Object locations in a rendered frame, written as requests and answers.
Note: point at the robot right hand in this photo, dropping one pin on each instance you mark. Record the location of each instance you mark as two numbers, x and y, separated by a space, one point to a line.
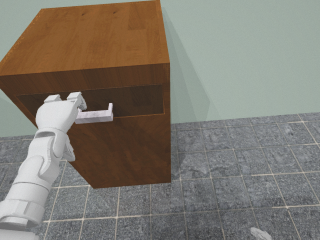
259 234

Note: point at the robot left hand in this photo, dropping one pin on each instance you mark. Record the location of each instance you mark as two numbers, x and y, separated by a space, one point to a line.
61 114

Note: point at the robot left forearm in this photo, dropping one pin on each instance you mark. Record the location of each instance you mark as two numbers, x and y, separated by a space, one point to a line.
23 206

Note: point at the drawer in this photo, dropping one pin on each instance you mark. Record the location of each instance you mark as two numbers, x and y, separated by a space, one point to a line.
129 100

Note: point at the cabinet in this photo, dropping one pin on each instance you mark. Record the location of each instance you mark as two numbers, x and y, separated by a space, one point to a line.
99 46

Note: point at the handle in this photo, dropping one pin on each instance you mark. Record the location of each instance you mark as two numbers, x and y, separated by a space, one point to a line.
95 116

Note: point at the left robot upper arm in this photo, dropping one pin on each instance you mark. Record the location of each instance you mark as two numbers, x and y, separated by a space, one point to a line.
17 235

